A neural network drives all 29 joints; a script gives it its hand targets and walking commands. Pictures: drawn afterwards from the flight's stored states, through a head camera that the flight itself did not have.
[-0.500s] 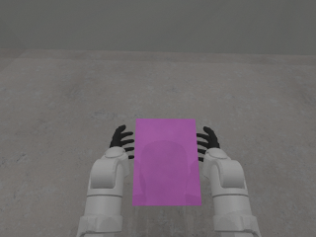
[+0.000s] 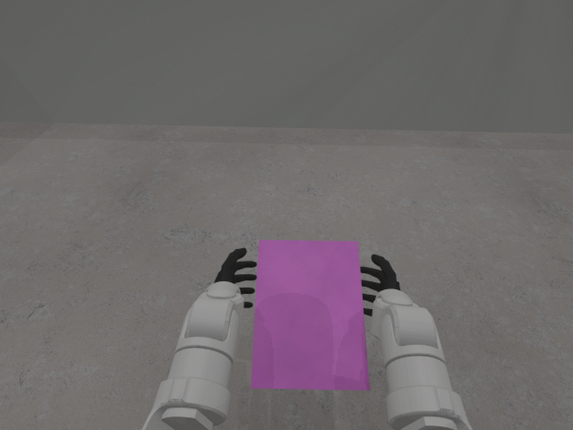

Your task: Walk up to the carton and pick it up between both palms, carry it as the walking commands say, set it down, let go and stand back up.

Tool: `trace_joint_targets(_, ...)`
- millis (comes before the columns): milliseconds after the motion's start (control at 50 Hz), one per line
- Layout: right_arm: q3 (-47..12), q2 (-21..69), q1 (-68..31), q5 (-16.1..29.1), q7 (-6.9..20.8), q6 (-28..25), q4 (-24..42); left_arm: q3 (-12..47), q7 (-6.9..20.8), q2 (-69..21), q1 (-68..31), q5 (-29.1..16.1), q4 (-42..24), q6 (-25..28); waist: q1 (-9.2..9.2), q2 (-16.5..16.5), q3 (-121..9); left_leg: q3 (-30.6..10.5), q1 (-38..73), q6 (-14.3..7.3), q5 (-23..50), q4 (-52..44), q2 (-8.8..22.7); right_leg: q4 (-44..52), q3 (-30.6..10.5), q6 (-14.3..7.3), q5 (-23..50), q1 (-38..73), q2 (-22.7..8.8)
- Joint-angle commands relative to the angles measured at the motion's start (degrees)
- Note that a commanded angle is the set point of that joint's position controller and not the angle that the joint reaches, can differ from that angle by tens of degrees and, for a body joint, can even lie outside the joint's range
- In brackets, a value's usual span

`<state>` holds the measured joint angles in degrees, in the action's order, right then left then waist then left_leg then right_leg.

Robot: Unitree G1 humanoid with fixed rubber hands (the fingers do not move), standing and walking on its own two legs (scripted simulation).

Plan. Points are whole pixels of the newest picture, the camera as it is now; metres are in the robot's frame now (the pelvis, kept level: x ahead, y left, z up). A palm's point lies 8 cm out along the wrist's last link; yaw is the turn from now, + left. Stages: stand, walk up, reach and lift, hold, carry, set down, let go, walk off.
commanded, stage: hold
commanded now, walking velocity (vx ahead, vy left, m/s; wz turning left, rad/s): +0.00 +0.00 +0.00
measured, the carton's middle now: (305, 320) +0.33 -0.01 -0.03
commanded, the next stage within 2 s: set down in 0.30 s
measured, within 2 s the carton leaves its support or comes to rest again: neither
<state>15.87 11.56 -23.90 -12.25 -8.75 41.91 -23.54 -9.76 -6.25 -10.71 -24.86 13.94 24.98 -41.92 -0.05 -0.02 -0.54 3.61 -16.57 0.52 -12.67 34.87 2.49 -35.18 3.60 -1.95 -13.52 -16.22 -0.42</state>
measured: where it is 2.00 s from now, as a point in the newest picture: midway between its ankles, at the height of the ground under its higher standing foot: outside the picture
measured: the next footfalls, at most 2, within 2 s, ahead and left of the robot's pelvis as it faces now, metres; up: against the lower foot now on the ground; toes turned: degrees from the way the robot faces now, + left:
none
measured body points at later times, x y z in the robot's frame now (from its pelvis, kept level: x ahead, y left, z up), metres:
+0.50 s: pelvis +0.00 +0.00 +0.00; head -0.04 +0.00 +0.45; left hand +0.32 +0.12 +0.03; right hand +0.33 -0.11 +0.03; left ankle +0.07 +0.12 -0.72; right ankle +0.07 -0.10 -0.72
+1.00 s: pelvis -0.01 +0.00 -0.02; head +0.00 -0.01 +0.43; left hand +0.34 +0.12 -0.02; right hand +0.34 -0.12 -0.03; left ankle +0.07 +0.12 -0.72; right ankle +0.07 -0.10 -0.72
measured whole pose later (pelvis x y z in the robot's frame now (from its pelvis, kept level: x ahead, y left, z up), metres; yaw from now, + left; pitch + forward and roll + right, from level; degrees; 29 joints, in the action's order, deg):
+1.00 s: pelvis -0.01 +0.00 -0.02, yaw -2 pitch -4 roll +1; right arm 31.8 15.3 -34.1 -26.1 -4.3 21.9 -44.7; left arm -29.3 -6.1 -12.8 -32.2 24.9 41.8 -24.9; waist -0.5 -0.1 5.0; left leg 2.1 -23.3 0.1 -16.9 44.2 1.2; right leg -45.3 1.7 -1.9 -17.5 -24.0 0.2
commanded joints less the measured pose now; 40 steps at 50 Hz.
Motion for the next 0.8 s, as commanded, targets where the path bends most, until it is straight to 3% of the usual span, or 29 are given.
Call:
trace_joint_targets(0, -29.05, 62.04, -44.98, 12.0, 18.58, -1.72, -5.13, 15.8, 18.08, -58.5, -37.1, -10.43, 8.14, 3.67, -3.23, 5.74, -18.27, -8.9, 8.72, -2.6, -10.36, -5.91, -7.09, 12.53, -11.45, 0.06, -20.01, 2.59, 2.56)
trace_joint_targets(40, -27.13, 62.67, -43.63, 12.18, 18.29, -2.1, -5.32, 17.25, 18.33, -59.94, -39.5, -10.8, 5.32, 4.15, -2.19, 0.32, -14.02, -8.88, 5.78, -1.89, -7.5, -7.23, -6.76, 12.05, -10.98, 0.7, -13.44, 4.14, 2.77)
trace_joint_targets(100, -27.76, 64.29, -46.76, 12.48, 18.62, -2.68, -5.31, 14.45, 17.89, -61.38, -38.08, -10.34, 9.28, 3.73, -4.87, 2.21, -20.74, -8.86, 8.19, -1.7, -5.23, -7.4, -6.43, 10.98, -10.69, 0.8, -10.95, 5.75, 3.39)
trace_joint_targets(120, -27.99, 63.41, -49.06, 13.4, 19.09, -3.6, -4.21, 16.53, 17.97, -61.93, -41.89, -11.13, 6.54, 4.02, -4.26, -0.45, -20.37, -9.7, 10.39, -0.94, -5.92, -6.71, -6.76, 10.07, -10.67, -0.2, -11.36, 1.69, 3.43)
trace_joint_targets(140, -21.44, 60.57, -46.07, 10.31, 18.68, -3.47, -9.54, 17.9, 18.33, -62.81, -44.1, -11.54, 7.78, 3.76, 0.74, -3.45, -19.67, -9.91, 8.53, 0.42, -11.12, -7.93, -6.51, 10.51, -10.78, -0.91, -14.04, 2.99, 3.56)
trace_joint_targets(160, -25.8, 64.05, -49.21, 11.37, 18.49, -3.27, -4.91, 16.96, 18.78, -62.68, -43.37, -12.05, 8.79, 4.37, -2.02, 1.68, -23.82, -9.27, 8.01, -0.84, -7.27, -7.31, -6.43, 11.4, -9.89, 0.31, -12.25, 6.48, 4.01)
trace_joint_targets(180, -25.87, 62.48, -47.19, 10.59, 19.14, -2.73, -7.11, 14.93, 17.94, -62.12, -41.87, -10.91, 10.23, 4.16, -2.9, 0.75, -20.98, -10.03, 7.63, -1.03, -9.34, -8.25, -5.78, 10.61, -9.73, 0.04, -12.85, 5.27, 4.04)
trace_joint_targets(220, -21.5, 62.98, -45.19, 9.28, 18.37, -2.78, -12.25, 13.27, 18.65, -60.08, -43.42, -9.73, 11.93, 4.55, -0.93, 1.3, -14.48, -9.0, 4.97, -1.43, -9.98, -7.36, -6.74, 12.22, -10.8, 0.17, -16.89, 3.49, 2.5)
trace_joint_targets(260, -21.82, 63.33, -41.77, 9.38, 18.77, -2.5, -12.05, 12.3, 18.21, -60.78, -40.29, -8.97, 10.52, 4.24, -1.8, -0.36, -16.56, -8.86, 8.2, -1.15, -5.58, -8.08, -6.89, 11.75, -10.31, 0.29, -9.98, 3.89, 2.73)
trace_joint_targets(280, -21.69, 63.72, -46.19, 9.61, 19.0, -2.69, -12.87, 11.12, 18.34, -59.71, -44.86, -9.29, 10.44, 4.99, -3.11, 0.96, -15.97, -9.04, 5.64, -1.45, -9.0, -7.53, -6.71, 11.85, -11.38, -0.22, -15.95, 3.45, 2.55)
trace_joint_targets(300, -27.6, 69.72, -47.42, 8.97, 20.52, -4.51, -10.49, 7.55, 16.78, -64.96, -37.22, -5.94, 9.92, 5.46, -9.92, 2.86, -17.01, -10.64, 11.72, -3.89, -0.98, -7.65, -5.92, 10.43, -12.13, -0.68, -9.84, 2.78, 2.73)
trace_joint_targets(320, -26.01, 69.75, -44.31, 8.26, 20.41, -5.5, -10.79, 8.71, 17.39, -65.32, -36.54, -6.42, 10.43, 5.73, -6.9, 1.93, -19.52, -9.76, 13.69, -3.56, 2.08, -6.44, -6.69, 11.31, -12.73, -0.43, -7.29, 2.26, 2.47)
trace_joint_targets(340, -24.52, 69.22, -42.51, 7.27, 20.15, -5.91, -11.6, 7.62, 17.45, -64.85, -35.21, -5.88, 11.65, 5.79, -6.71, 0.71, -21.31, -9.59, 12.47, -3.39, 2.67, -6.49, -6.37, 10.36, -12.49, -0.93, -4.55, 3.1, 2.03)
trace_joint_targets(360, -25.34, 69.12, -43.41, 7.24, 20.3, -6.89, -10.27, 7.74, 17.27, -65.36, -33.0, -5.1, 11.31, 6.84, -7.3, 3.91, -21.58, -10.39, 14.77, -3.98, 3.52, -6.37, -6.06, 10.02, -11.71, -0.43, -4.17, 2.9, 2.8)
trace_joint_targets(380, -19.33, 66.95, -38.92, 4.61, 19.91, -7.39, -16.56, 9.97, 17.31, -64.46, -39.45, -5.93, 7.81, 7.75, -2.27, 4.23, -20.74, -10.95, 15.64, -3.3, 1.85, -6.2, -6.22, 10.07, -11.51, -0.94, -3.84, -0.15, 2.59)
trace_joint_targets(420, -15.55, 68.09, -35.13, 3.14, 20.21, -9.08, -22.8, 9.0, 16.84, -59.44, -41.57, -3.74, 7.66, 8.47, -4.55, -3.14, -15.12, -9.17, 11.99, -2.07, -3.23, -6.7, -6.74, 10.01, -11.68, -1.18, -7.61, -1.21, 2.9)
trace_joint_targets(460, -14.76, 66.27, -37.0, 3.31, 19.97, -10.17, -19.17, 9.82, 16.71, -60.8, -43.27, -5.11, 7.7, 9.96, -2.34, -3.66, -13.06, -9.54, 8.8, -2.94, -7.12, -6.78, -5.8, 9.03, -11.88, -1.24, -9.46, 0.78, 3.21)
trace_joint_targets(520, -14.87, 64.77, -40.22, 2.34, 19.83, -12.82, -17.54, 7.44, 16.11, -62.76, -38.33, -3.07, 11.47, 11.66, -3.29, -3.89, -15.52, -9.75, 6.2, -2.56, -6.36, -6.65, -5.95, 7.31, -11.12, -1.41, -7.81, 2.19, 3.49)
trace_joint_targets(540, -14.48, 64.3, -40.51, 1.11, 19.79, -12.92, -18.5, 6.31, 16.01, -60.59, -37.61, -2.92, 10.94, 12.37, -4.02, 3.44, -13.6, -9.48, 7.39, -2.79, -5.18, -6.37, -6.51, 8.17, -9.92, -0.33, -8.62, 0.69, 4.11)
trace_joint_targets(560, -12.93, 63.1, -38.89, -0.02, 19.33, -13.97, -21.06, 5.69, 15.61, -59.44, -38.87, -2.1, 12.35, 13.07, -2.78, 2.34, -12.13, -9.56, 8.23, -2.49, -5.39, -5.73, -6.43, 7.7, -10.04, -0.82, -9.74, -2.51, 3.57)
trace_joint_targets(580, -9.61, 61.53, -37.98, -0.93, 19.42, -14.12, -24.53, 6.19, 15.88, -60.25, -42.52, -1.84, 12.82, 12.87, -1.75, -4.62, -10.74, -8.41, 5.3, -1.78, -10.42, -5.54, -6.97, 8.2, -10.78, -2.01, -13.08, -0.71, 3.08)
trace_joint_targets(600, -7.65, 60.87, -34.34, -3.86, 19.27, -13.75, -29.45, 3.61, 15.22, -57.16, -39.09, 0.15, 13.83, 13.47, -2.82, -0.13, -9.03, -9.44, 7.19, -2.44, -10.88, -6.12, -6.27, 7.97, -9.6, -1.3, -15.01, -4.53, 4.23)
trace_joint_targets(620, -5.59, 57.64, -34.85, -4.88, 19.65, -14.46, -27.82, 1.94, 14.44, -57.5, -37.21, 2.38, 16.78, 12.73, -0.46, -6.67, -8.4, -9.69, 4.69, -2.17, -15.25, -7.19, -5.88, 5.24, -8.2, -1.35, -13.89, -4.41, 4.8)
trace_joint_targets(660, -3.52, 53.86, -38.11, -5.89, 18.68, -15.84, -25.9, -0.34, 14.68, -56.04, -37.73, 2.45, 17.13, 14.54, -1.61, -3.98, -3.2, -9.32, -0.15, -2.16, -14.02, -6.52, -5.57, 5.46, -8.99, -1.19, -13.02, -2.63, 5.31)
trace_joint_targets(680, -2.84, 54.18, -42.25, -6.62, 18.54, -15.66, -27.86, -3.29, 14.69, -52.41, -40.5, 2.98, 16.77, 15.26, -1.4, 1.42, -5.15, -9.32, 2.19, -2.81, -15.62, -4.77, -6.25, 5.55, -8.39, -0.76, -17.37, -5.11, 4.87)
trace_joint_targets(720, -4.86, 53.76, -46.64, -5.52, 18.27, -18.18, -24.46, -2.96, 14.03, -54.61, -44.95, 3.14, 16.36, 16.9, -4.96, -1.94, -5.14, -8.3, -0.78, -2.34, -16.13, -2.76, -6.85, 5.3, -10.4, -2.47, -18.81, -6.0, 4.08)
trace_joint_targets(740, -4.49, 53.45, -46.53, -5.76, 17.96, -18.18, -26.05, -4.97, 14.01, -52.1, -43.57, 3.88, 18.15, 17.03, -5.17, 1.31, -4.74, -8.16, -1.32, -2.76, -16.54, -1.08, -6.7, 6.07, -11.26, -2.49, -22.54, -7.5, 3.26)
trace_joint_targets(760, -4.57, 52.41, -45.81, -5.47, 17.87, -18.72, -26.64, -3.59, 13.3, -52.06, -43.65, 4.03, 16.74, 17.29, -5.82, -3.0, -4.41, -7.99, 0.11, -1.93, -14.49, -1.21, -6.4, 5.43, -11.11, -2.51, -19.58, -8.25, 3.57)
trace_joint_targets(780, -3.12, 53.09, -43.63, -6.59, 18.03, -18.69, -30.44, -4.06, 13.22, -50.56, -44.33, 5.05, 16.41, 18.12, -4.51, 2.03, -6.65, -8.47, 1.43, -2.49, -14.7, 0.05, -6.72, 4.93, -10.19, -1.79, -20.37, -11.36, 4.28)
